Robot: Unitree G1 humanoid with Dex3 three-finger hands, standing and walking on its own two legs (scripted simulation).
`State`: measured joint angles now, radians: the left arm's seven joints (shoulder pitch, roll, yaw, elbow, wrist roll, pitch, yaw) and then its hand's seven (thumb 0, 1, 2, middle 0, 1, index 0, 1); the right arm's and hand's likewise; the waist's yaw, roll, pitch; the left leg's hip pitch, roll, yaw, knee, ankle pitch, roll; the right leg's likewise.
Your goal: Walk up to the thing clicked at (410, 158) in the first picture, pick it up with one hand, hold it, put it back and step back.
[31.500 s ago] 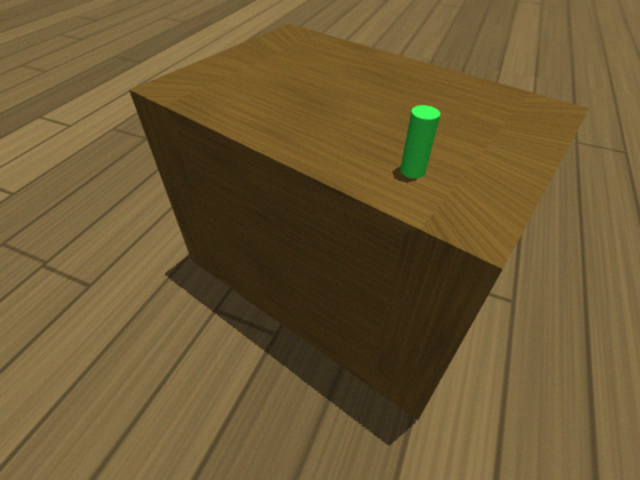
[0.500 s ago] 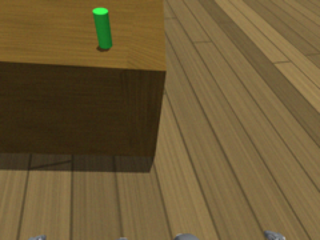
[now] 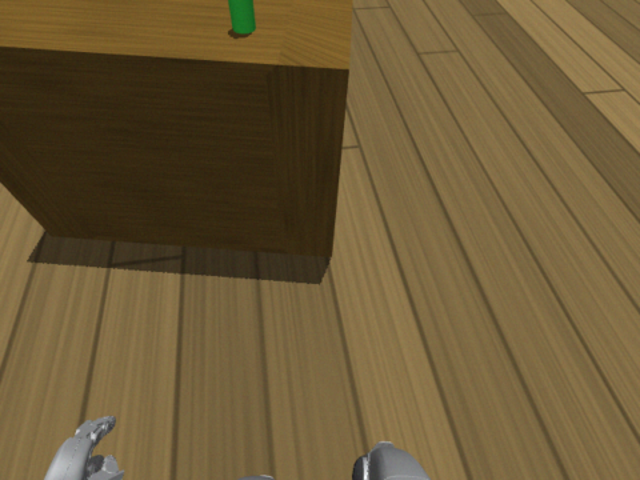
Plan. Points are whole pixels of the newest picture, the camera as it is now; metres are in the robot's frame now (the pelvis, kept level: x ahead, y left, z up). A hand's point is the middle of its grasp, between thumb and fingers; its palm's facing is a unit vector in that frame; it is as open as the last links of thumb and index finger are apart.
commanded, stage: step back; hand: left
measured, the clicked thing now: out of the picture +1.04 +0.20 +0.07
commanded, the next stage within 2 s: stand in 1.20 s
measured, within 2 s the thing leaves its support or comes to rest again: neither
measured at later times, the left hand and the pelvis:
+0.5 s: hand out of the picture -0.08 +0.26 -0.12, palm faces -0.04 -0.91 -0.42, open 7.4 cm; pelvis -0.11 -0.01 +0.02, yaw -5 degrees
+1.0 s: hand out of the picture +0.03 +0.28 -0.14, palm faces -0.06 -0.93 -0.37, open 7.4 cm; pelvis -0.07 +0.02 +0.01, yaw -3 degrees
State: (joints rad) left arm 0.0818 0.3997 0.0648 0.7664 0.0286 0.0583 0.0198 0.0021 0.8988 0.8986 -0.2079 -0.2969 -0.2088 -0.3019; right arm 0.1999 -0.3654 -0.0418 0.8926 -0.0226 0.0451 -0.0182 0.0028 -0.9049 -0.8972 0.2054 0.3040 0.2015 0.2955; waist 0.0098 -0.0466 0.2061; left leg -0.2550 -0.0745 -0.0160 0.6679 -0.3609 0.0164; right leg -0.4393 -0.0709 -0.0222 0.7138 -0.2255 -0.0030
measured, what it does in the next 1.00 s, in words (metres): steps on the spot: right foot, then left foot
